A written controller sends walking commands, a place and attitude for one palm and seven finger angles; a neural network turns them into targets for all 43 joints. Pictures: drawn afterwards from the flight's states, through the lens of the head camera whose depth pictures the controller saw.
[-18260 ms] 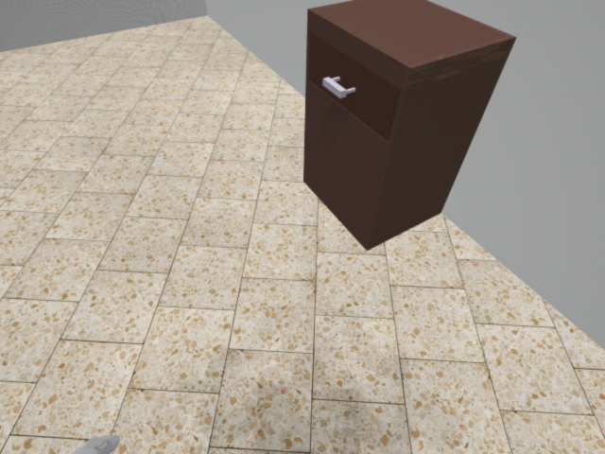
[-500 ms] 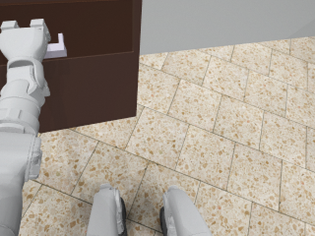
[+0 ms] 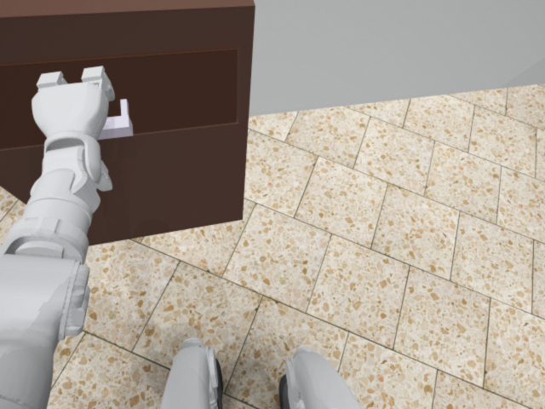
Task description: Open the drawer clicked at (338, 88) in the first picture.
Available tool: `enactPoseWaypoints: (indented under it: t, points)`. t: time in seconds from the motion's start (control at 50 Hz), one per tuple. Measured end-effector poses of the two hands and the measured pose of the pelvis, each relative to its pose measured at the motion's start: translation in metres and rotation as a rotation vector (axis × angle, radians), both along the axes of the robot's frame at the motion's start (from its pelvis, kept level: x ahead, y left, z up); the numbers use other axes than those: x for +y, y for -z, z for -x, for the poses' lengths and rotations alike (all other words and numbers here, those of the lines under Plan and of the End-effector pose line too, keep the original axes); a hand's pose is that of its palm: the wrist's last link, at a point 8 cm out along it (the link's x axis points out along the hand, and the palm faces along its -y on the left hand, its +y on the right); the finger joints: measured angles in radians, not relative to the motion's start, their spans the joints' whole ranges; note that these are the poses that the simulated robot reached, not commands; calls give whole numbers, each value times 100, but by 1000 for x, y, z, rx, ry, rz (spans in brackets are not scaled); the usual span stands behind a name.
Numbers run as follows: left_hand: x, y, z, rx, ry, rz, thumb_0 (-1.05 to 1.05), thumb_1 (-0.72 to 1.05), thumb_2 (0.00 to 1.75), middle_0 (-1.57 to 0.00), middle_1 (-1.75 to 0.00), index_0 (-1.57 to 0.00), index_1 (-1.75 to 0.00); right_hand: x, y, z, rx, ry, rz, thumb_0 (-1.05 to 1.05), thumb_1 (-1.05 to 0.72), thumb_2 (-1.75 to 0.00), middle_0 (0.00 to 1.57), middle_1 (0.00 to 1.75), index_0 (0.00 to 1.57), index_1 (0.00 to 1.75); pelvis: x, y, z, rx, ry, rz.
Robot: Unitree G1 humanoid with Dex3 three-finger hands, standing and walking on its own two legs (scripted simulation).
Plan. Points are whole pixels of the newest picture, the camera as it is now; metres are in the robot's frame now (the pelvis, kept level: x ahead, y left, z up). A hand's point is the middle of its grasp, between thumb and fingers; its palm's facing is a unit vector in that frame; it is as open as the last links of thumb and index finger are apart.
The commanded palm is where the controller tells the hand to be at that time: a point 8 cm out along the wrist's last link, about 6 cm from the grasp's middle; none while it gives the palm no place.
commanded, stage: lift the fingers back up to retry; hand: left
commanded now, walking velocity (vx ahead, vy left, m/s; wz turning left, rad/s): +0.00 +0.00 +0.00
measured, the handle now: (96, 118) +0.58 +0.24 -0.03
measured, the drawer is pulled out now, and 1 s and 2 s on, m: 0.00 0.00 0.00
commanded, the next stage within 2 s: re-aim the fingers above the handle in 0.36 s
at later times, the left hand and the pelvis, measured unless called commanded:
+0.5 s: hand (81, 129) +0.52 +0.24 +0.03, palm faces -0.05 -0.06 -1.00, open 13.8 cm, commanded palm +0.51 +0.22 +0.08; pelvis +0.04 +0.00 +0.03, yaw +1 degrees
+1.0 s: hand (81, 128) +0.52 +0.24 +0.03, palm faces -0.06 -0.03 -1.00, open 13.8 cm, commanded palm +0.51 +0.22 +0.08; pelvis +0.03 +0.00 +0.03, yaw +0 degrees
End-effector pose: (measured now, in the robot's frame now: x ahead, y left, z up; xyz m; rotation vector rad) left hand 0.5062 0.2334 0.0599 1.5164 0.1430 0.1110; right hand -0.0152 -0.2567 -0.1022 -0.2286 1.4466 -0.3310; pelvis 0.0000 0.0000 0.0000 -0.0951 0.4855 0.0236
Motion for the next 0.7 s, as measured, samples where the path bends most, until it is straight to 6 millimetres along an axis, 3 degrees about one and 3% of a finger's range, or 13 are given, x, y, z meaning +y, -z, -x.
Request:
enactPoseWaypoints:
  t: [0.12,0.28,0.56,0.7]
  points:
    - [6,-17,-9,33,-56,-11,0,-48,30,-32,-120,-32,-121,-3,-18,-8,10,18,-1,0,-91,-90,21,30,20,30,0,-18,-14,-26,4,-7]
    - [7,-32,-4,76,-1,8,0,-48,30,-32,-120,-32,-121,-4,-34,-21,17,27,-5,0,-91,-90,21,30,20,30,2,-37,-33,-63,7,-20]
    - [5,-21,7,21,-1,-2,0,-48,30,-32,-120,-32,-121,-7,-25,-56,-32,-8,-22,0,-91,-90,21,30,20,30,2,-34,-38,-60,-1,-26]
    - [6,-27,2,47,-35,-20,0,-48,30,-32,-120,-32,-120,-5,-26,-58,-54,-9,-26,0,-91,-90,21,30,20,30,0,-35,-35,-64,-4,-28]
